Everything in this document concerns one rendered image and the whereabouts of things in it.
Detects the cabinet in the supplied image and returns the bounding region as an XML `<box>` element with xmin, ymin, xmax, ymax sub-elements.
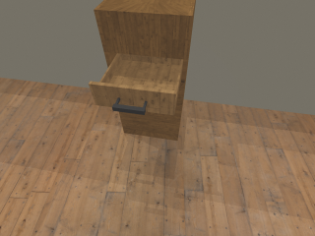
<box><xmin>94</xmin><ymin>0</ymin><xmax>196</xmax><ymax>141</ymax></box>

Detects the drawer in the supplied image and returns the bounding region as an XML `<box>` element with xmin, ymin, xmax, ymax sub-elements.
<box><xmin>89</xmin><ymin>53</ymin><xmax>183</xmax><ymax>116</ymax></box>

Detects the handle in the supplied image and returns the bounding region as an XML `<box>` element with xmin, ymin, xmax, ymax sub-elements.
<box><xmin>112</xmin><ymin>97</ymin><xmax>148</xmax><ymax>115</ymax></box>

